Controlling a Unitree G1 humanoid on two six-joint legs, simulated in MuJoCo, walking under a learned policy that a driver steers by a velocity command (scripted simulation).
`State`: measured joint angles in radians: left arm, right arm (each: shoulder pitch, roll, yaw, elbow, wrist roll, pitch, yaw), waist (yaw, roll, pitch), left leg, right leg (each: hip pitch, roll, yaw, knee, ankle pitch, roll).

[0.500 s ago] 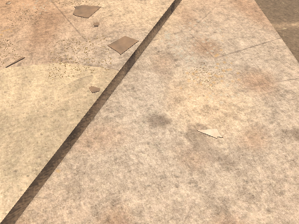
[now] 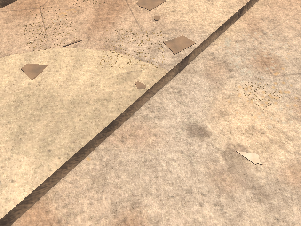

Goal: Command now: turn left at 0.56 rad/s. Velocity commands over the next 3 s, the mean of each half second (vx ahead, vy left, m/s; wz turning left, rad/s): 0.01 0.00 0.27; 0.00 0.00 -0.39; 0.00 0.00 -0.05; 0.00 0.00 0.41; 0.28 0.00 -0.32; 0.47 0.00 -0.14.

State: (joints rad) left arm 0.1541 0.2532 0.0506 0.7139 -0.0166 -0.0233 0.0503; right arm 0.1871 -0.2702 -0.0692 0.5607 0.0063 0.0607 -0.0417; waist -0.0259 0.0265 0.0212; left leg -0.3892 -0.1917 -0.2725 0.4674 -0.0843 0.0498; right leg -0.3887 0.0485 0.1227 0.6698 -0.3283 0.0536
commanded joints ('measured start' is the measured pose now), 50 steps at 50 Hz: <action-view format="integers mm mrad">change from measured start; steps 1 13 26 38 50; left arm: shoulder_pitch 61 8 -26 127 54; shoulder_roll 116 83 105 90 174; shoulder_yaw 43 7 4 38 36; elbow -40 -115 -88 -107 -207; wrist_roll -4 33 12 0 14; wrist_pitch -31 18 -23 55 21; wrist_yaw -18 5 -42 -74 -13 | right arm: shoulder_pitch -8 -29 15 -96 -73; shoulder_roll -131 -75 -99 -145 -83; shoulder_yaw -43 -16 -10 -39 -27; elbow -71 -31 14 5 36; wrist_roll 25 10 -31 18 -8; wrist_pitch -4 -19 -39 -53 -50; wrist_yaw -1 -7 7 -10 -21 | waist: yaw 43 54 7 68 30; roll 130 -174 142 98 -119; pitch -136 -50 -91 -78 -120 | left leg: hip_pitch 143 -250 303 143 -260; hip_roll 221 114 379 460 191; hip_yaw -300 146 98 232 188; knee -88 689 -62 44 719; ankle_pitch -130 -304 24 159 -236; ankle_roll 94 -173 81 87 -139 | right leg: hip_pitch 151 296 -21 85 225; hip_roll -17 -240 -53 -45 -215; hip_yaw -24 73 -87 -212 229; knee -290 -319 -106 -24 -331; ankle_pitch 144 363 57 60 333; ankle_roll -38 -282 -63 -71 -273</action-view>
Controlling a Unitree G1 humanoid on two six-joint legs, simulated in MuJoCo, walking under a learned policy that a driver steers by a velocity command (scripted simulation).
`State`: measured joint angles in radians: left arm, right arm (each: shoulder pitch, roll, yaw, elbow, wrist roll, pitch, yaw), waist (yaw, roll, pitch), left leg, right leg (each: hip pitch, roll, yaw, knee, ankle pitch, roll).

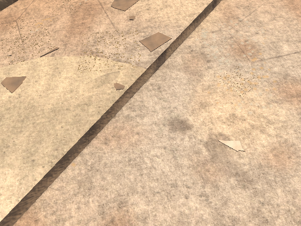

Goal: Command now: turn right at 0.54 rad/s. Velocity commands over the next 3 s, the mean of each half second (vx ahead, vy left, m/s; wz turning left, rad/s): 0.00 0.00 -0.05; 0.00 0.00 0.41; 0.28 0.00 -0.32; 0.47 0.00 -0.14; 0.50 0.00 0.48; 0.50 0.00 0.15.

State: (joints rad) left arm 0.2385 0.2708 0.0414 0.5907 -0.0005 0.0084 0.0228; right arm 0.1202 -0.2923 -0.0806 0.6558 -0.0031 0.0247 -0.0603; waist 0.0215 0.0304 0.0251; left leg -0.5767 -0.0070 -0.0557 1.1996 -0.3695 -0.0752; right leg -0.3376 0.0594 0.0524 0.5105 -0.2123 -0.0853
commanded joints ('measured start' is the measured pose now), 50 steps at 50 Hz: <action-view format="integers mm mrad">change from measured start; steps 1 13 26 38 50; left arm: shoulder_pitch -22 -78 -76 -107 -59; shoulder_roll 159 66 63 142 95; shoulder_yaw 48 7 46 58 45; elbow -84 -47 -46 -25 73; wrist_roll -4 20 19 14 2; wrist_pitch -8 4 -18 -7 19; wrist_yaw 17 -4 -1 28 14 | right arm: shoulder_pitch -18 21 17 -22 4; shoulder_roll -57 -17 -124 -32 -45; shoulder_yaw -13 14 -18 11 28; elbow -62 -17 -110 -153 -130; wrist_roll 1 13 19 24 -22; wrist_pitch -15 -43 -30 14 -52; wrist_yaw -3 31 25 59 60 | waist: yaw -12 6 -3 11 -15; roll -126 -153 76 -151 104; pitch -121 -106 -92 -89 -102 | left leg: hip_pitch -82 277 243 72 384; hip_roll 4 46 129 61 265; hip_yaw -33 19 -278 65 -162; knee -56 -571 -717 -248 -859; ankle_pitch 50 54 315 -68 409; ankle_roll -20 9 180 -1 288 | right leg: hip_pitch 191 100 125 190 -205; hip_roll -226 -217 -49 -301 -147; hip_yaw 313 294 -3 -17 8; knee -174 -149 39 -153 550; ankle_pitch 199 97 44 338 -272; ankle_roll -135 -143 34 -156 162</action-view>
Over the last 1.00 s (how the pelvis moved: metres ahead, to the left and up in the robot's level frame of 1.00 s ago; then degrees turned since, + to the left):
-0.02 -0.07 0.01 -7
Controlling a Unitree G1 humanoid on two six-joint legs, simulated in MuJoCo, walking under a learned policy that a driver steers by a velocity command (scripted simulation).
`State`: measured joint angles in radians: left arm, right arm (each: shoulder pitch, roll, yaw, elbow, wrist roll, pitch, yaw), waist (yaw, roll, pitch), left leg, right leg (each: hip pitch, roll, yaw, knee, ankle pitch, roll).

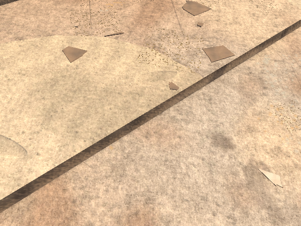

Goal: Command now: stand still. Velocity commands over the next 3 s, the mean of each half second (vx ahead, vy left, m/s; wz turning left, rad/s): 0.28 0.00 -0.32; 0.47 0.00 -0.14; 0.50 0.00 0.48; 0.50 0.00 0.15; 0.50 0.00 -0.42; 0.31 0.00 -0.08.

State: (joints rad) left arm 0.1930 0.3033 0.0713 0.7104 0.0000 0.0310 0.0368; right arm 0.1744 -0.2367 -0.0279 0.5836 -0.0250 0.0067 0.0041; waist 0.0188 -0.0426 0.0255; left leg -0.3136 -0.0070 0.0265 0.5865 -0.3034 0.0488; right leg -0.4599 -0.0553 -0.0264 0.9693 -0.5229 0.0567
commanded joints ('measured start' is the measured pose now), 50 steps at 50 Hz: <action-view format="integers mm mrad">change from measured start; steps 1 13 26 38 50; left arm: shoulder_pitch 18 -55 212 105 163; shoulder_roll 58 28 168 115 182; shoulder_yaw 15 7 67 6 26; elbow -25 -75 -46 -61 21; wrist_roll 0 -25 -29 -1 1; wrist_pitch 0 -57 -38 -117 -87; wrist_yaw -4 -39 -74 -35 -11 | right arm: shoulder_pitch -63 110 93 -29 -143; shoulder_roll -85 -164 -203 -125 -143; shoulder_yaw -16 -78 -87 -35 -37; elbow -46 63 109 53 3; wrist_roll -2 26 49 21 39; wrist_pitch -39 -91 -74 -99 -100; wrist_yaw -6 -32 3 11 78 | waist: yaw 6 -70 110 -8 5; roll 173 129 47 -21 -50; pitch -99 20 -145 -13 -31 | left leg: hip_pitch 76 318 58 -415 -255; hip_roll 240 325 209 127 -33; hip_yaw -186 -168 222 -35 49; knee -244 -487 139 360 -26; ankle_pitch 414 -115 435 284 237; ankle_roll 154 161 8 -91 56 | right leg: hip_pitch -15 -264 473 337 627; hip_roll -22 -52 95 -102 -178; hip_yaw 87 81 -80 162 -9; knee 88 -88 -407 -791 -599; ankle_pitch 91 256 278 697 1230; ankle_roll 28 -29 -199 -278 -191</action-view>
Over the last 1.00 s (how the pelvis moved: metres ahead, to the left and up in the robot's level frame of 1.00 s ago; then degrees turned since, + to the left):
-0.01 0.08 -0.01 15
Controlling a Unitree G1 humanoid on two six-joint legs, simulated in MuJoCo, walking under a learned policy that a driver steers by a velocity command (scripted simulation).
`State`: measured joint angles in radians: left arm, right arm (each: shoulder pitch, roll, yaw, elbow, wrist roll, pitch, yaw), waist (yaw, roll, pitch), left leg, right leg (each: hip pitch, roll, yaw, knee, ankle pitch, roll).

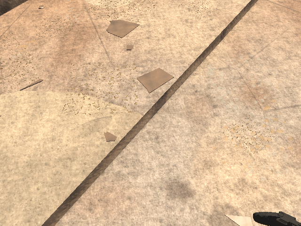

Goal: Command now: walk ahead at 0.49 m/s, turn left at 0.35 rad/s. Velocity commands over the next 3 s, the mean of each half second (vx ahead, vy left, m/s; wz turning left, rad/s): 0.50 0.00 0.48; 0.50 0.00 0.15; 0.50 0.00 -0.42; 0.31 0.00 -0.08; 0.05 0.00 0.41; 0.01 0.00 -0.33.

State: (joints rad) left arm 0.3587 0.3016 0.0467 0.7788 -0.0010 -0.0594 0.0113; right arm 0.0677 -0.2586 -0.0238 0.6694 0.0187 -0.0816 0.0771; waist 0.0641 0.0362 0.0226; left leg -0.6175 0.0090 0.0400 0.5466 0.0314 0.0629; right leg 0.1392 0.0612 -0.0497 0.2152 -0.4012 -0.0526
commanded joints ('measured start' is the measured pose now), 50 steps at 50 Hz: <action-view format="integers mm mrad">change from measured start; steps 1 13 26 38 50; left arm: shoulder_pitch -11 -134 66 36 144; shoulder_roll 191 85 221 77 -33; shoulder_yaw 51 -4 24 14 -11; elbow -54 -192 -154 -6 28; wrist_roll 6 30 81 15 -3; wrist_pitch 14 -40 -38 -42 -17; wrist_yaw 21 -1 8 -23 -18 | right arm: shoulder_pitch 69 169 318 105 431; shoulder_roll -158 -179 -79 -74 -289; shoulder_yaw -60 -69 -50 -22 -70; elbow -62 -50 1 9 106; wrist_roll -6 -6 -17 -68 -84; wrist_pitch -7 0 14 51 24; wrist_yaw -2 -71 -60 -26 -94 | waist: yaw -94 -41 26 -41 -159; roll -138 -10 -212 -144 224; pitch -97 -25 -236 2 -234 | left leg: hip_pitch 172 333 235 -20 849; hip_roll -90 112 -86 12 463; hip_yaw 60 -350 -221 -75 -665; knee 10 -335 418 349 -295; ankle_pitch -135 88 -255 -239 -368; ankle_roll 65 253 25 -52 178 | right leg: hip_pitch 31 -746 -53 -209 -752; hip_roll -276 -153 -384 -266 3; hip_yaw -6 115 460 186 48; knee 311 781 140 -40 940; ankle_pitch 1251 148 -19 465 -138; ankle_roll -67 120 -46 -130 -21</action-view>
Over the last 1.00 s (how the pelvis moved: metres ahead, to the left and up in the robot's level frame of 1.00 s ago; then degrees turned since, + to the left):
0.34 -0.17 -0.01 -16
